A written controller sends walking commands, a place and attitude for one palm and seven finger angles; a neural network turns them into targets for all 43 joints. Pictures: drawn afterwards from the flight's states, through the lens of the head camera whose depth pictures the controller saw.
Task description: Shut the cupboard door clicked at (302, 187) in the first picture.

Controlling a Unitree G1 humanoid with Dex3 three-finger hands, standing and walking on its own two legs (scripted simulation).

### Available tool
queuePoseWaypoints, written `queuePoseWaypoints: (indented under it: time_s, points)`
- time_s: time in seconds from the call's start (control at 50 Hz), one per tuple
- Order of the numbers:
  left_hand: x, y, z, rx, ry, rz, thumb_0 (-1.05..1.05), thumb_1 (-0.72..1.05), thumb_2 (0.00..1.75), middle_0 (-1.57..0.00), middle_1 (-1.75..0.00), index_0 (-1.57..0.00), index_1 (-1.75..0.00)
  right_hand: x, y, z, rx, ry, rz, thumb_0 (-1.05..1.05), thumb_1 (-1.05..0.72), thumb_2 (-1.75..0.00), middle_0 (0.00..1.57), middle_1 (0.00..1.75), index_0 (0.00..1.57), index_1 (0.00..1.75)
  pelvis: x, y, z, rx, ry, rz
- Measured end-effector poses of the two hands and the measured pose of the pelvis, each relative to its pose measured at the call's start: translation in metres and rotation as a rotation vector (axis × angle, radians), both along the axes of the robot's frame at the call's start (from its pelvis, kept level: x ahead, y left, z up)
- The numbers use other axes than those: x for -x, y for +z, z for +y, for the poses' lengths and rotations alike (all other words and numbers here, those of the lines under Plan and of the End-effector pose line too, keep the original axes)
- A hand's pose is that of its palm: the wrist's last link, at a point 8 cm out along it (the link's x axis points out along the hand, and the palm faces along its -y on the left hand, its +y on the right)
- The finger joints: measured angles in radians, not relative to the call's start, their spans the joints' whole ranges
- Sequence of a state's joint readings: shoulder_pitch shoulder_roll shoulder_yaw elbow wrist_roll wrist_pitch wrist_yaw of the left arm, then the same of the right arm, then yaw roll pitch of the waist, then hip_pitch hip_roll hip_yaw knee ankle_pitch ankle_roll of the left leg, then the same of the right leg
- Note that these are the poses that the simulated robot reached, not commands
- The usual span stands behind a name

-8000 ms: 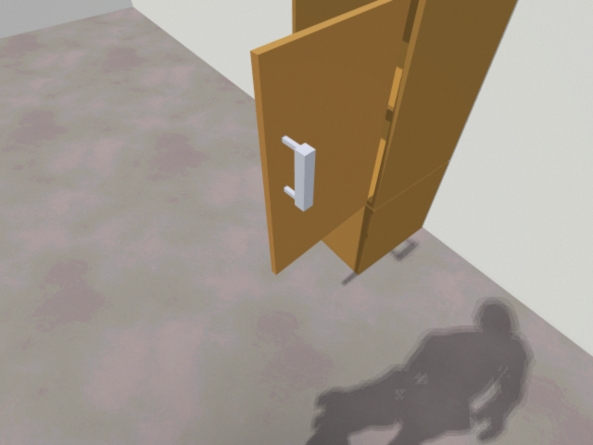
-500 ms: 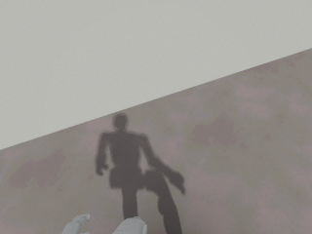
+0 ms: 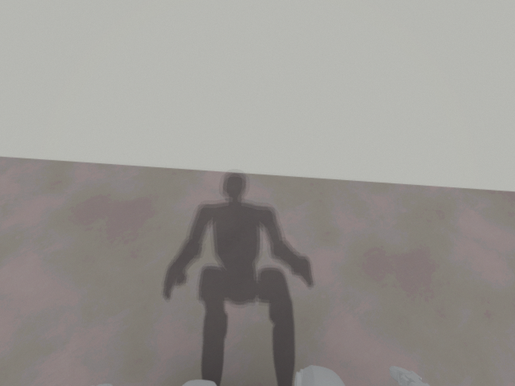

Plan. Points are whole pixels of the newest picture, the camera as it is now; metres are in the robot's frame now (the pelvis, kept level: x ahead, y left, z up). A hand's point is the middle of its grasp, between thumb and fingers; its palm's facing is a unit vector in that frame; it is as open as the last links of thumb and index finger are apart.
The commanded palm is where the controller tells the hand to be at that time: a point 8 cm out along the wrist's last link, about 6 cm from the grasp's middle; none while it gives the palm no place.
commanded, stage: walk to a spot facing it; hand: left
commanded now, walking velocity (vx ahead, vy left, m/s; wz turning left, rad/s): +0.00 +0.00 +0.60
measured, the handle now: out of the picture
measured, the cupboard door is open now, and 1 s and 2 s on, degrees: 95 95 95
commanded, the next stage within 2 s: none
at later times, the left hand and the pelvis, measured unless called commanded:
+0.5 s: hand out of the picture +0.07 +0.14 -0.14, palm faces +0.26 -0.93 -0.26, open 7.4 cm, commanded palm none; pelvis +0.02 -0.06 +0.01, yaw +18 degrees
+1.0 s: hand out of the picture -0.06 +0.21 -0.19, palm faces +0.63 -0.76 -0.18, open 7.4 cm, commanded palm none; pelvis +0.08 +0.06 -0.01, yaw +35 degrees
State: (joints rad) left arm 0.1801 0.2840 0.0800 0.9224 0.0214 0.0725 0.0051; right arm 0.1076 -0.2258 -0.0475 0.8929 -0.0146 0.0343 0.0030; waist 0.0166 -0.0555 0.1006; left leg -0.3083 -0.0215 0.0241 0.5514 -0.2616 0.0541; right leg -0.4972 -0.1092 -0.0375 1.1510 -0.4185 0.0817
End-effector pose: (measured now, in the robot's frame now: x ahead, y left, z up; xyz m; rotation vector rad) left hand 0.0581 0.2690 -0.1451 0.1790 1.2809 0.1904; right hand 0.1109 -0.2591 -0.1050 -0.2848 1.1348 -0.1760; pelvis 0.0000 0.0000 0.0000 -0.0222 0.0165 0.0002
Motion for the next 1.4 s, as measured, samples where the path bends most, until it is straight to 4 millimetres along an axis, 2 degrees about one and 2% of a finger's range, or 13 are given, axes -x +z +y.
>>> queuePoseWaypoints:
  time_s: [0.16, 0.32, 0.44, 0.56, 0.64, 0.7, 0.82, 0.9, 0.96, 1.06, 1.14, 1.28, 1.4]
  points:
    - [-0.023, 0.017, -0.008, -0.008, 0.036, -0.096, 0.01, 0.91, 0.9, -0.2, -0.3, -0.2, -0.3, 0.014, -0.006, 0.002, -0.034, 0.027, 0.093, 0.0, -0.9, -0.89, 0.2, 0.3, 0.2, 0.3, -0.006, 0.007, -0.01, 0.004, 0.081, 0.021]
    - [-0.038, 0.025, -0.044, -0.044, 0.076, -0.168, 0.01, 0.91, 0.9, -0.2, -0.3, -0.2, -0.3, 0.023, -0.035, -0.029, -0.073, 0.042, 0.188, 0.0, -0.9, -0.89, 0.2, 0.3, 0.2, 0.3, -0.013, -0.003, -0.044, -0.026, 0.182, 0.037]
    - [-0.011, 0.036, -0.072, -0.059, 0.146, -0.142, 0.01, 0.91, 0.9, -0.2, -0.3, -0.2, -0.3, -0.002, -0.04, -0.049, -0.083, 0.099, 0.216, 0.0, -0.91, -0.89, 0.2, 0.3, 0.2, 0.3, -0.02, 0.003, -0.06, -0.047, 0.268, 0.015]
    - [0.032, 0.033, -0.09, -0.027, 0.279, -0.099, 0.01, 0.91, 0.9, -0.2, -0.3, -0.21, -0.3, -0.046, -0.03, -0.044, -0.069, 0.22, 0.208, 0.0, -0.91, -0.89, 0.2, 0.3, 0.19, 0.3, -0.03, 0.009, -0.066, -0.06, 0.363, 0.008]
    - [0.075, 0.028, -0.09, -0.021, 0.388, -0.048, 0.0, 0.92, 0.9, -0.2, -0.3, -0.21, -0.3, -0.091, -0.024, -0.02, -0.056, 0.332, 0.176, 0.01, -0.91, -0.89, 0.2, 0.3, 0.19, 0.3, -0.037, 0.009, -0.059, -0.052, 0.429, 0.005]
    - [0.114, 0.022, -0.093, -0.002, 0.47, 0.025, 0.0, 0.92, 0.9, -0.2, -0.3, -0.21, -0.3, -0.131, -0.019, 0.013, -0.054, 0.423, 0.122, 0.01, -0.91, -0.89, 0.19, 0.3, 0.19, 0.3, -0.043, 0.007, -0.048, -0.044, 0.472, 0.004]
    - [0.182, 0.006, -0.097, 0.079, 0.615, 0.198, 0.01, 0.91, 0.9, -0.2, -0.3, -0.2, -0.3, -0.211, -0.005, 0.114, -0.069, 0.618, -0.028, 0.01, -0.91, -0.89, 0.19, 0.3, 0.19, 0.3, -0.058, -0.003, -0.009, -0.03, 0.542, 0.006]
    - [0.2, -0.014, -0.08, 0.142, 0.665, 0.275, 0.01, 0.91, 0.9, -0.2, -0.3, -0.2, -0.3, -0.243, -0.004, 0.177, -0.082, 0.694, -0.166, 0.0, -0.91, -0.89, 0.19, 0.3, 0.19, 0.3, -0.065, -0.02, 0.029, -0.018, 0.578, -0.002]
    - [0.177, -0.018, -0.046, 0.131, 0.68, 0.221, 0.01, 0.91, 0.9, -0.2, -0.3, -0.2, -0.3, -0.236, -0.001, 0.195, -0.066, 0.698, -0.149, 0.0, -0.91, -0.89, 0.2, 0.3, 0.2, 0.3, -0.073, -0.015, 0.048, -0.017, 0.598, -0.013]
    - [0.099, -0.006, 0.021, 0.091, 0.666, -0.002, 0.01, 0.91, 0.9, -0.2, -0.3, -0.2, -0.3, -0.199, 0.0, 0.2, -0.023, 0.671, 0.011, 0.0, -0.91, -0.89, 0.2, 0.3, 0.2, 0.3, -0.089, 0.004, 0.079, 0.004, 0.64, -0.026]
    - [0.041, 0.005, 0.064, 0.074, 0.632, -0.126, 0.01, 0.91, 0.9, -0.2, -0.3, -0.2, -0.3, -0.168, -0.001, 0.193, 0.002, 0.598, 0.132, 0.0, -0.92, -0.89, 0.2, 0.3, 0.2, 0.3, -0.106, 0.012, 0.103, 0.017, 0.664, -0.031]
    - [-0.046, 0.009, 0.118, 0.07, 0.578, -0.216, 0.01, 0.91, 0.9, -0.2, -0.3, -0.2, -0.3, -0.121, -0.003, 0.181, 0.054, 0.466, 0.336, 0.0, -0.91, -0.89, 0.2, 0.3, 0.2, 0.3, -0.148, 0.01, 0.14, 0.013, 0.692, -0.022]
    - [-0.122, 0.007, 0.156, 0.067, 0.532, -0.255, 0.01, 0.91, 0.9, -0.2, -0.3, -0.2, -0.3, -0.096, -0.003, 0.186, 0.081, 0.392, 0.519, 0.0, -0.91, -0.89, 0.2, 0.3, 0.2, 0.3, -0.194, 0.0, 0.171, 0.006, 0.724, -0.004]
